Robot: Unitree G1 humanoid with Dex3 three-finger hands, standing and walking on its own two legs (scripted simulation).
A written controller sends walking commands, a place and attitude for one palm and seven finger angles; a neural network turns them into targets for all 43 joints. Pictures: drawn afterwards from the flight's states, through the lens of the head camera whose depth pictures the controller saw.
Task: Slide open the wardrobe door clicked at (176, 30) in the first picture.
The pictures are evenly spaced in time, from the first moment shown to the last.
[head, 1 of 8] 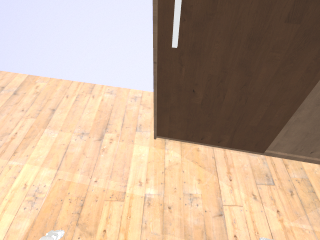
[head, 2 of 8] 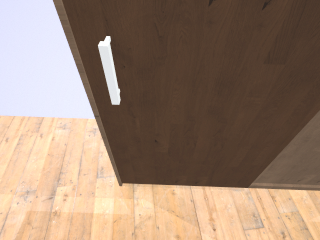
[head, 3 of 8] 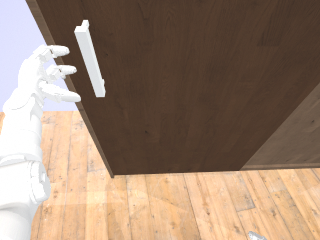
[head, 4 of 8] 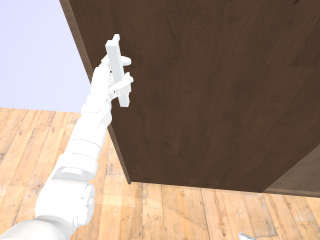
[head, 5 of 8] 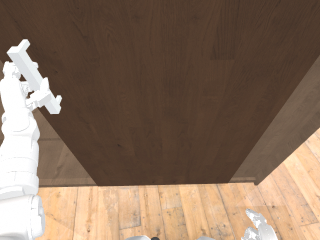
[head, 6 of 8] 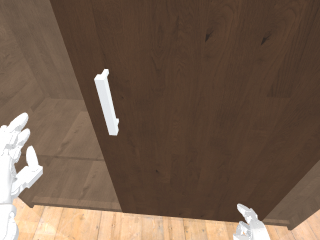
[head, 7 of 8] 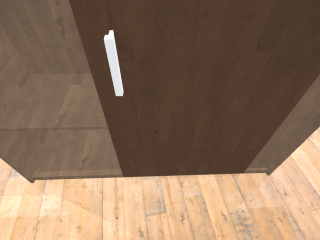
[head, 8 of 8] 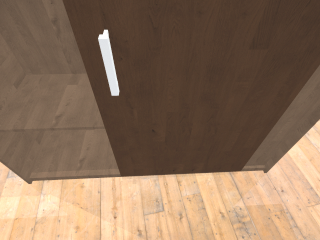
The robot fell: no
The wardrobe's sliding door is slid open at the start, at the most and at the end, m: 0.00 0.59 0.59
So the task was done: yes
